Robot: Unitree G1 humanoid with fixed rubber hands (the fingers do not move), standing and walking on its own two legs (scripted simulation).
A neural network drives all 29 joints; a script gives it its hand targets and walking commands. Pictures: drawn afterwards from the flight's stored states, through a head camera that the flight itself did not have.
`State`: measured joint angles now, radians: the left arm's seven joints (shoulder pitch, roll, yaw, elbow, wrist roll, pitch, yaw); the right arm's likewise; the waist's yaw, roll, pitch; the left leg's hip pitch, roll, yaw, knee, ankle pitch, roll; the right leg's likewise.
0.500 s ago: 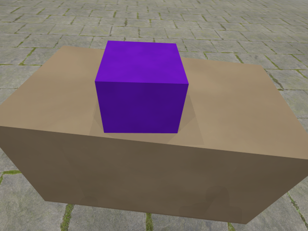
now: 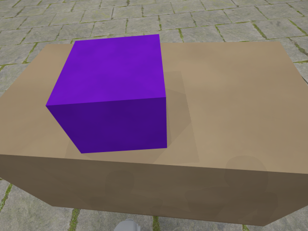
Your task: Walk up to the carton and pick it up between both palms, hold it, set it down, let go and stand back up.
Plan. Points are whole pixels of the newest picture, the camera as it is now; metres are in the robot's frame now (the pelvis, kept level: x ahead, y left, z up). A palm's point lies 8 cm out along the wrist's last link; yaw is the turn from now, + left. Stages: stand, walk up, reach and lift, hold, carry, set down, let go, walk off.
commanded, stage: walk up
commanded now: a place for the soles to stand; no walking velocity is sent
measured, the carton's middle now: (120, 93) +0.52 +0.12 +0.06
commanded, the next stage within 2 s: none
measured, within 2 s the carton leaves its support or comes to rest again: neither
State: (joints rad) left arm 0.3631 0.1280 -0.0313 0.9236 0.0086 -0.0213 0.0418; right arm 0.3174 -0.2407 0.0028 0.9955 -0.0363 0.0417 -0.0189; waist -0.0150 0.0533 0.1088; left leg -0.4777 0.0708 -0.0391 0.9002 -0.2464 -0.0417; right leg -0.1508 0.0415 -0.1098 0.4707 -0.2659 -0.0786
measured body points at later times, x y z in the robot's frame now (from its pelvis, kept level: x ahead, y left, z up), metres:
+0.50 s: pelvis -0.01 +0.08 -0.01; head +0.03 +0.09 +0.44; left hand +0.09 +0.33 -0.15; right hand +0.09 -0.17 -0.14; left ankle +0.06 +0.09 -0.74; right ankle -0.05 -0.08 -0.68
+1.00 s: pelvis -0.04 +0.12 -0.01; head -0.01 +0.14 +0.44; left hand -0.02 +0.37 -0.17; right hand -0.07 -0.14 -0.15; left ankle -0.05 +0.25 -0.74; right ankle -0.06 +0.00 -0.74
